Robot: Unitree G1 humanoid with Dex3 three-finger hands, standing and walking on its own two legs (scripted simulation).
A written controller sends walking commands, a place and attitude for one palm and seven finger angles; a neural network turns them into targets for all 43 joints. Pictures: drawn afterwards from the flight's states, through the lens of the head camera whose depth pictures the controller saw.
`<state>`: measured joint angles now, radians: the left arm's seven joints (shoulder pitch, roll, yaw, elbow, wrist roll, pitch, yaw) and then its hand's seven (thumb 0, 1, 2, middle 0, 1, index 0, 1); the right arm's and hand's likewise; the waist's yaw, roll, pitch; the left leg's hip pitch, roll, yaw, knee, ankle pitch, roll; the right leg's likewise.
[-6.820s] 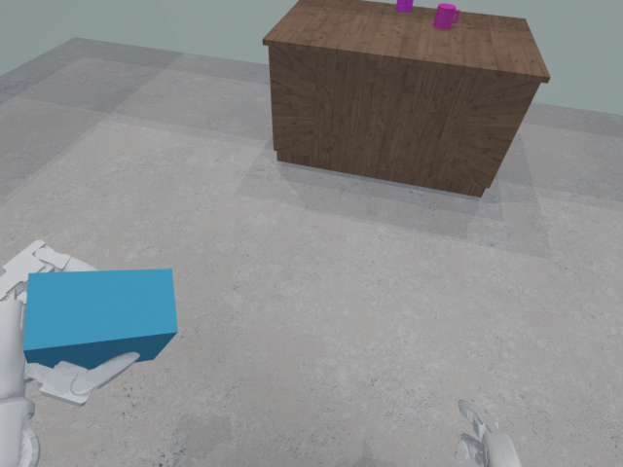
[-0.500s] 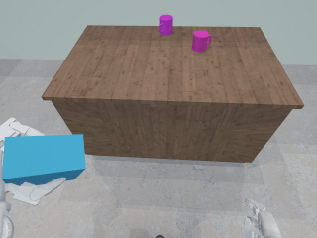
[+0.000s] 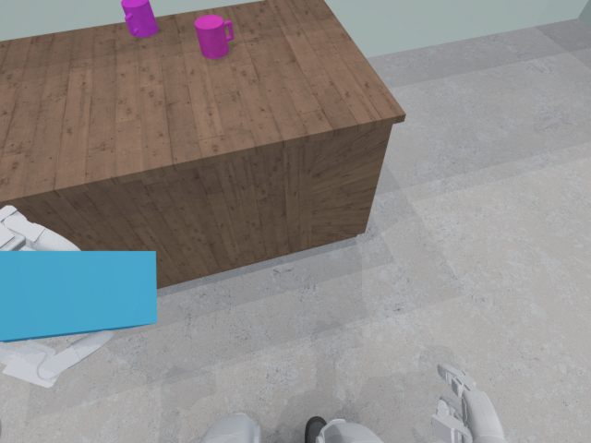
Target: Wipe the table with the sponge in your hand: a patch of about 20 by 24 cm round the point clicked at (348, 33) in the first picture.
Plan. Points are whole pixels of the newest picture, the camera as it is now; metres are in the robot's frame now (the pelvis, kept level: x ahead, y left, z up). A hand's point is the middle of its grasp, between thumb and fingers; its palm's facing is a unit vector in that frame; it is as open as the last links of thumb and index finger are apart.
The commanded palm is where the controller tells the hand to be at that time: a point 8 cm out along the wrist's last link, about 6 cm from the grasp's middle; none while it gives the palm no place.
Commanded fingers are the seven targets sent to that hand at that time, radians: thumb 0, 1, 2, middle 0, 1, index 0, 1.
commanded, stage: turn to face it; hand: left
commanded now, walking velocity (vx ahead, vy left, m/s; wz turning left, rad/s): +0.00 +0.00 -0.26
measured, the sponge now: (96, 296) +0.24 +0.19 +0.16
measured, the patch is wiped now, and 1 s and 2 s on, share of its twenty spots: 0.00 0.00 0.00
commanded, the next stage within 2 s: take the last steps up to it in 0.06 s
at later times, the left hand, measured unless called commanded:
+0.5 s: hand (64, 315) +0.21 +0.20 +0.17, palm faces +0.39 -0.81 -0.45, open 10.3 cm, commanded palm +0.16 +0.25 +0.19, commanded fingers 0.00 0.10 1.30 -1.20 -1.60 -1.20 -1.60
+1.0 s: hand (37, 230) +0.30 +0.26 +0.17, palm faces +0.37 -0.83 -0.43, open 10.3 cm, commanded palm +0.24 +0.30 +0.19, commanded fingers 0.00 0.10 1.30 -1.20 -1.60 -1.20 -1.60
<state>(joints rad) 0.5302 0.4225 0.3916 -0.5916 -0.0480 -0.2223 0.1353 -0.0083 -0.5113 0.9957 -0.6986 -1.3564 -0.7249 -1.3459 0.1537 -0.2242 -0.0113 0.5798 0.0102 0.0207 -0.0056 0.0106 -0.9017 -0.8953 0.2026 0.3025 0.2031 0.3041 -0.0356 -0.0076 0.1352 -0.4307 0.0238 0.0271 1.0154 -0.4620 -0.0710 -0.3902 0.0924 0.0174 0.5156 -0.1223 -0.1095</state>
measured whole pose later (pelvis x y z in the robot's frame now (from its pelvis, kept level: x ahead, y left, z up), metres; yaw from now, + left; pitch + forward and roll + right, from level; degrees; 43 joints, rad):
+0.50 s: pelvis -0.01 -0.03 +0.00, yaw -2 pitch -1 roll +1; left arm 0.41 0.35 0.33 -0.37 0.01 -0.22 0.14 -0.01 -0.51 1.00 -0.70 -1.36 -0.73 -1.35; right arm 0.23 -0.19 0.00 0.68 0.01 -0.04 -0.04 0.01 -0.90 -0.90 0.20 0.30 0.20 0.30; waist 0.01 0.05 0.01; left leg -0.38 0.04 0.01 0.98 -0.43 0.00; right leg -0.29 0.03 -0.11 0.60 -0.29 -0.09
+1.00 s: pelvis +0.06 +0.03 +0.00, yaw -3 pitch +0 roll +2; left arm 0.43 0.38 0.37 -0.46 -0.01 -0.24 0.16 -0.01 -0.51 1.00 -0.70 -1.36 -0.73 -1.35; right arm 0.19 -0.20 -0.04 0.61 0.01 -0.08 -0.05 0.01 -0.90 -0.90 0.20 0.30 0.20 0.30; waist 0.00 -0.04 0.04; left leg -0.27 0.03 0.15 0.56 -0.28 0.02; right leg -0.36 -0.07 -0.04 0.95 -0.52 0.01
